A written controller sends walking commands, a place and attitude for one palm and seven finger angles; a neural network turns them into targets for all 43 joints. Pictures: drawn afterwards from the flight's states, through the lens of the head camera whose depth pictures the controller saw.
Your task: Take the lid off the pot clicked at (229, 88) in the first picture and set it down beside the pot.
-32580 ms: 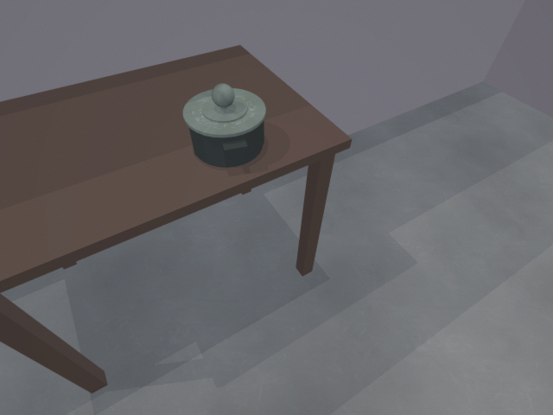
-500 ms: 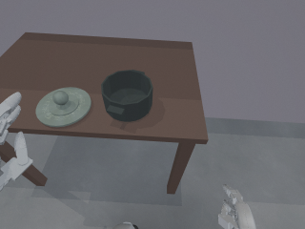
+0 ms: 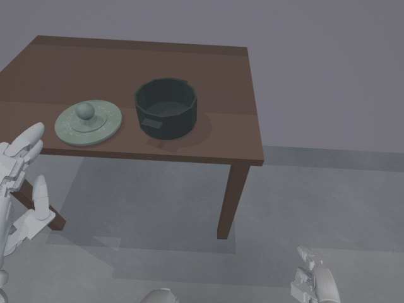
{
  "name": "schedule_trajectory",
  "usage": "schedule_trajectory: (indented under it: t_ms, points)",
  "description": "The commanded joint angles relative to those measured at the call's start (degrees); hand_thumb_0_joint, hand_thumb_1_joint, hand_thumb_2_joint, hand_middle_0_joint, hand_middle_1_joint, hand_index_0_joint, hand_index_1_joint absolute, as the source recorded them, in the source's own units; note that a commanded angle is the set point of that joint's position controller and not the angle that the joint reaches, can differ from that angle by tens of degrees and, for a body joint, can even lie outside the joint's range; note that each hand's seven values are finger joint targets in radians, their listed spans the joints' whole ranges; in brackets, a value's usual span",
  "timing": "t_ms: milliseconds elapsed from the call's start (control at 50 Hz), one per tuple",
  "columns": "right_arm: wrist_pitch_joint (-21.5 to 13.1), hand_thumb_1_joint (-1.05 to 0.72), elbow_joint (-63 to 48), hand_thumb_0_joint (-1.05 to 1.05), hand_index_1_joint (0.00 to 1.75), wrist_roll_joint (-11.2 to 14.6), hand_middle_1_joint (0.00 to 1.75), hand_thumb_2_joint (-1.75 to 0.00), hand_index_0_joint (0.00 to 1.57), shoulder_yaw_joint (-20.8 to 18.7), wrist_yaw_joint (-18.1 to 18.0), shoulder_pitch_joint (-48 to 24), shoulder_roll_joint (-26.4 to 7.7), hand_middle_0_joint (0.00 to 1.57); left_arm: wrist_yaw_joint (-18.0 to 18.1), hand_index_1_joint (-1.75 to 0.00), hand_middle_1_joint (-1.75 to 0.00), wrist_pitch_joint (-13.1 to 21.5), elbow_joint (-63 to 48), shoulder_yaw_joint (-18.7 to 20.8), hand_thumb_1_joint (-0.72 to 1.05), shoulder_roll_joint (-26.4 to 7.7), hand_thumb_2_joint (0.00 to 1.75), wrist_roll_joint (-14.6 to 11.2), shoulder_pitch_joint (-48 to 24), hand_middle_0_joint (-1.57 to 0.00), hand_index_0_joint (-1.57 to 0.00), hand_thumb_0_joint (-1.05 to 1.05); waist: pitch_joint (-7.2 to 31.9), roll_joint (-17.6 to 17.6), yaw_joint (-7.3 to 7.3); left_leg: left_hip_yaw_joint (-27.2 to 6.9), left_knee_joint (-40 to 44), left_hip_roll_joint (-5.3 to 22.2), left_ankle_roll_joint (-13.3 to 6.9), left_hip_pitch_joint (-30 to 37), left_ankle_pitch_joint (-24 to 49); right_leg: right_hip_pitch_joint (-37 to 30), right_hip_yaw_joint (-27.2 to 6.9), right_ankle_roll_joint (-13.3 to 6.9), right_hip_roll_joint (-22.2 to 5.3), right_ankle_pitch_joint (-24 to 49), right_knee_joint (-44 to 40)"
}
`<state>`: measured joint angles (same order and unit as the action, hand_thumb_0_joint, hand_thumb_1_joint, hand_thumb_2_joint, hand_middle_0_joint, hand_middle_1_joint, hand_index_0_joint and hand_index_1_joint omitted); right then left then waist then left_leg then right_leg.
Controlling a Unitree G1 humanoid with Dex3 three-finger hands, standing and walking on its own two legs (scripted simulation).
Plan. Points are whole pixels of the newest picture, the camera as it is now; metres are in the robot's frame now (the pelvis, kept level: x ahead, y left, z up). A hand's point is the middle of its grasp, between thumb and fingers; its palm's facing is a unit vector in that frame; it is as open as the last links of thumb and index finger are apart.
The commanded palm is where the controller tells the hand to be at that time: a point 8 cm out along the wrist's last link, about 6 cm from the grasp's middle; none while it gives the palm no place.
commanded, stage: step back with the hand held close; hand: left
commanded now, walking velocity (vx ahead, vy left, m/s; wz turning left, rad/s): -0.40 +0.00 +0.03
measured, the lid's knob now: (85, 111) +0.59 +0.39 -0.01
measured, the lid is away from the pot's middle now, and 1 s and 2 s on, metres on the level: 0.24 0.24 0.24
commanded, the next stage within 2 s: stop stepping back and stand still in 0.08 s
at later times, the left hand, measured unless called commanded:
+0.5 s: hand out of the picture +0.04 +0.22 +0.18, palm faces +0.41 -0.81 -0.41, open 7.4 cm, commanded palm -0.02 +0.27 +0.18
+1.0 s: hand out of the picture -0.03 +0.23 +0.16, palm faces +0.50 -0.75 -0.44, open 7.4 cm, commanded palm none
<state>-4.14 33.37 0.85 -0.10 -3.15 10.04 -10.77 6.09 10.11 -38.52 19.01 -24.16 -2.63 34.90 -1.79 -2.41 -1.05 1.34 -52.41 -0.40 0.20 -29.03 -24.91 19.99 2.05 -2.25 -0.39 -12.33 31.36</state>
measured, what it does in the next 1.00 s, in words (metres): walks backwards: left foot, then right foot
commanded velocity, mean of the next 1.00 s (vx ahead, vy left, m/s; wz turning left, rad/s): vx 0.10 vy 0.03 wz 0.00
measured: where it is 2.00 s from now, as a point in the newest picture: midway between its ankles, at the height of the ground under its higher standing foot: outside the picture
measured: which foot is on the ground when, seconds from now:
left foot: up 0.00-0.12, down 0.14-0.30, up 0.32-0.48, down 0.50-0.66, up 0.68-0.88, down 0.90-1.00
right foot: down 0.00-0.14, up 0.16-0.28, down 0.30-0.48, up 0.50-0.66, down 0.68-1.00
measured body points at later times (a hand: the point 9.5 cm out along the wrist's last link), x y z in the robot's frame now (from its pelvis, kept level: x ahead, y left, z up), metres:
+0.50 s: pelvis -0.13 -0.01 -0.01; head -0.16 -0.01 +0.44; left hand +0.01 +0.26 +0.20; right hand +0.03 -0.25 -0.09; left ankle -0.13 +0.12 -0.74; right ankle -0.02 -0.11 -0.72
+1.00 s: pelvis -0.19 -0.03 -0.01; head -0.22 -0.05 +0.44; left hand -0.06 +0.27 +0.18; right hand +0.00 -0.25 -0.09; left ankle -0.18 +0.11 -0.73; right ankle -0.14 -0.12 -0.71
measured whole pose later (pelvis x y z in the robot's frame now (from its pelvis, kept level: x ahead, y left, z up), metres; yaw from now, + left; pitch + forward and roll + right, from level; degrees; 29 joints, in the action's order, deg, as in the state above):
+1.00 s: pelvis -0.19 -0.03 -0.01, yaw +8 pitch -3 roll +3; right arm -8.8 36.4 0.8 -1.1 -3.7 13.5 -12.1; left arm 7.8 10.7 -25.4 19.0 -22.0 -1.1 30.2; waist 1.0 -1.4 0.8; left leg 3.8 -32.3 1.1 0.0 -15.2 -14.4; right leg 24.7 -0.4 0.2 -0.5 -26.0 51.0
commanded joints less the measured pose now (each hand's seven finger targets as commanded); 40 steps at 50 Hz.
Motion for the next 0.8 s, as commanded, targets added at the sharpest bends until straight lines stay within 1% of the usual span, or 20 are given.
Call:
schedule_trajectory:
  t_ms: [0,60,100,140,160,180,240,280,300,400,420,460,500,520,600,620,640,660,680,780]
  points:
    - [-2.0,-0.90,-9.3,0.00,0.30,-0.5,0.30,-0.90,0.20,-1.5,-1.9,-5.0,-4.4,0.20,2.3,-0.30,-0.30,2.6,-7.5,6.4,0.90,-6.7,0.90,0.3,-2.6,-0.20,-0.20,0.00,6.9,-2.9,2.00,-1.5,6.1,2.7,-0.7,7.5,-2.3,-0.9,-12.7,-5.1,-17.0,21.8,-8.7]
    - [-2.0,-0.90,-8.2,0.00,0.30,-0.5,0.30,-0.90,0.20,-2.7,-2.2,-1.9,-6.7,0.20,2.8,-0.30,-0.30,3.7,-9.8,7.1,0.90,-8.0,0.90,0.0,-2.6,-0.20,-0.20,0.00,8.7,-0.2,2.96,-1.3,25.4,3.7,-2.3,13.1,6.7,-2.1,-9.5,-1.1,-13.3,11.6,-4.3]
    - [-2.9,-0.90,-9.9,0.00,0.30,0.0,0.30,-0.90,0.20,-3.9,-2.3,-3.0,-9.1,0.20,2.7,-0.30,-0.30,4.9,-12.0,7.1,0.90,-7.8,0.90,-0.1,-1.3,-0.20,-0.20,0.00,9.1,15.8,2.48,-17.2,34.2,16.6,-8.0,11.1,14.5,1.1,-2.1,3.7,-1.7,-1.1,10.0]
    - [-5.8,-0.90,-9.0,0.00,0.30,-0.5,0.30,-0.90,0.20,-4.3,-1.7,-2.1,-7.9,0.20,2.2,-0.30,-0.30,6.0,-13.7,7.7,0.90,-8.0,0.90,-1.1,-1.6,-0.20,-0.20,0.00,8.7,19.5,2.80,-19.0,36.7,20.6,-11.8,11.0,22.9,7.9,-3.8,3.6,1.9,-19.7,26.8]
    - [-5.7,-0.90,10.2,0.00,0.30,-4.0,0.30,-0.90,0.20,-6.7,1.2,0.1,-20.4,0.20,-4.3,-0.30,-0.30,-6.9,39.4,-13.1,0.90,6.3,0.90,4.3,-17.6,-0.20,-0.20,0.00,0.7,26.1,9.53,-27.8,22.5,22.0,-13.0,6.3,54.4,20.0,-9.1,3.9,-1.4,-20.3,37.4]
    - [-6.3,-0.90,-12.1,0.00,0.30,1.3,0.30,-0.90,0.20,-5.3,1.2,-6.9,-5.2,0.20,0.3,-0.30,-0.30,1.8,-28.5,11.3,0.90,-14.4,0.90,-2.3,-17.1,-0.20,-0.20,0.00,11.1,11.8,-0.93,-11.4,30.4,19.0,-10.0,16.9,38.8,8.1,-10.2,4.2,0.7,-19.2,28.8]
    - [-4.9,-0.90,-11.3,0.00,0.30,1.4,0.30,-0.90,0.20,-3.0,1.0,-4.4,-6.9,0.20,1.6,-0.30,-0.30,2.5,-15.3,12.4,0.90,-11.1,0.90,-1.0,9.9,-0.20,-0.20,0.00,9.9,14.8,-0.85,-4.4,25.6,9.1,-3.7,-0.6,1.2,-15.2,-2.8,3.2,-0.8,-4.6,1.2]
    - [-4.8,-0.90,-11.8,0.00,0.30,0.7,0.30,-0.90,0.20,-3.1,0.5,-4.5,-6.6,0.20,1.2,-0.30,-0.30,3.6,-15.0,11.4,0.90,-12.5,0.90,-0.7,4.8,-0.20,-0.20,0.00,4.8,-9.9,0.21,1.8,-0.9,-1.9,-0.2,-1.5,-6.8,-1.3,-27.0,-4.0,-16.5,-25.5,-20.0]
    - [-5.1,-0.90,-9.8,0.00,0.30,-0.4,0.30,-0.90,0.20,-2.5,0.5,-4.3,-7.0,0.20,1.5,-0.30,-0.30,3.3,-14.6,11.1,0.90,-12.1,0.90,-0.6,-1.5,-0.20,-0.20,0.00,5.6,-9.1,1.12,-1.4,-10.5,0.2,-0.6,3.8,-4.6,7.8,-32.4,-6.1,-20.7,-35.1,-24.7]
    - [-3.7,-0.90,-6.7,0.00,0.30,-0.2,0.30,-0.90,0.20,-1.9,-2.0,-2.8,-6.8,0.20,2.3,-0.30,-0.30,2.1,-2.0,5.4,0.90,-5.7,0.90,0.1,-4.8,-0.20,-0.20,0.00,2.0,-8.3,3.41,-1.4,12.1,2.2,-3.6,20.1,-2.9,17.6,-13.6,-1.6,-12.7,-29.9,-15.5]
    - [-4.0,-0.90,-6.8,0.00,0.30,-0.3,0.30,-0.90,0.20,-1.6,-2.1,-2.3,-7.9,0.20,2.6,-0.30,-0.30,2.6,-2.4,6.1,0.90,-6.5,0.90,0.4,-6.6,-0.20,-0.20,0.00,2.3,-3.2,3.32,-0.2,22.5,1.8,-4.3,19.2,-2.9,12.5,-10.8,-0.3,-9.9,-26.6,-10.0]
    - [-5.2,-0.90,-8.6,0.00,0.30,0.1,0.30,-0.90,0.20,-2.0,-2.2,-1.9,-10.4,0.20,2.9,-0.30,-0.30,3.6,-4.8,6.2,0.90,-7.1,0.90,0.5,-10.0,-0.20,-0.20,0.00,1.5,18.7,3.31,-17.2,41.2,13.0,-9.6,12.0,-16.8,8.0,0.8,3.8,2.7,-16.1,18.7]
    - [-5.8,-0.90,-8.4,0.00,0.30,0.1,0.30,-0.90,0.20,-3.0,-1.0,-1.0,-8.6,0.20,1.3,-0.30,-0.30,3.4,-5.0,7.1,0.90,-9.7,0.90,1.0,-7.6,-0.20,-0.20,0.00,8.7,20.1,1.70,-14.8,42.1,15.0,-12.9,2.2,-9.8,1.7,-1.8,4.5,5.9,-15.6,48.1]
    - [-6.3,-0.90,-8.4,0.00,0.30,1.6,0.30,-0.90,0.20,-2.4,0.4,0.3,-7.2,0.20,1.2,-0.30,-0.30,2.4,0.1,4.5,0.90,-5.4,0.90,-0.2,-5.4,-0.20,-0.20,0.00,0.3,18.0,2.27,-21.0,43.5,17.1,-14.6,0.1,-13.6,10.2,-7.3,3.6,1.7,-13.1,49.1]
    - [-5.0,-0.90,-7.9,0.00,0.30,0.5,0.30,-0.90,0.20,-1.5,-0.3,-5.3,-8.1,0.20,1.5,-0.30,-0.30,2.3,-0.3,8.0,0.90,-10.1,0.90,0.3,-3.8,-0.20,-0.20,0.00,-3.1,6.2,-0.94,-8.7,29.9,10.2,-5.3,-9.9,-15.6,-13.1,-2.2,0.4,0.4,-17.8,1.5]
    - [-4.6,-0.90,-8.3,0.00,0.30,0.3,0.30,-0.90,0.20,-2.4,-0.4,-5.5,-8.1,0.20,0.9,-0.30,-0.30,3.0,-4.0,8.1,0.90,-10.7,0.90,0.8,-5.1,-0.20,-0.20,0.00,-1.3,-5.3,-1.15,0.0,8.8,1.2,-3.0,-11.0,-10.8,-14.1,-12.0,-1.8,-3.8,-20.6,-10.2]
    - [-4.5,-0.90,-8.2,0.00,0.30,0.3,0.30,-0.90,0.20,-3.6,0.0,-4.5,-7.9,0.20,0.4,-0.30,-0.30,2.9,-4.7,9.6,0.90,-12.6,0.90,0.3,-4.4,-0.20,-0.20,0.00,2.4,-21.2,-0.52,0.8,-14.3,-3.9,-2.2,-9.4,-4.4,-6.4,-37.3,-6.8,-17.7,-28.1,-23.7]
    - [-5.1,-0.90,-8.0,0.00,0.30,-0.7,0.30,-0.90,0.20,-3.1,0.0,-2.9,-8.4,0.20,0.0,-0.30,-0.30,4.2,-11.5,11.5,0.90,-14.6,0.90,-0.6,-10.6,-0.20,-0.20,0.00,4.9,-11.4,2.58,-2.5,-20.6,-1.9,-1.0,-6.1,3.3,-2.9,-35.1,-7.9,-18.1,-13.6,-22.2]
    - [-5.8,-0.90,-5.4,0.00,0.30,-0.5,0.30,-0.90,0.20,-1.8,0.1,-2.1,-5.1,0.20,0.4,-0.30,-0.30,3.8,-5.7,10.2,0.90,-10.6,0.90,-0.7,-7.8,-0.20,-0.20,0.00,6.4,-4.0,2.68,-3.2,-18.5,0.3,-1.2,-5.4,2.3,-0.6,-35.2,-7.6,-19.0,-31.8,-21.5]
    - [-5.3,-0.90,-5.3,0.00,0.30,-0.1,0.30,-0.90,0.20,-2.3,-1.4,-1.3,-5.8,0.20,1.4,-0.30,-0.30,4.5,-1.8,6.3,0.90,-6.3,0.90,0.3,-4.5,-0.20,-0.20,0.00,3.1,-6.2,2.29,0.9,10.1,1.9,-2.5,10.9,2.5,5.0,-20.0,-5.1,-14.6,-23.3,-18.4]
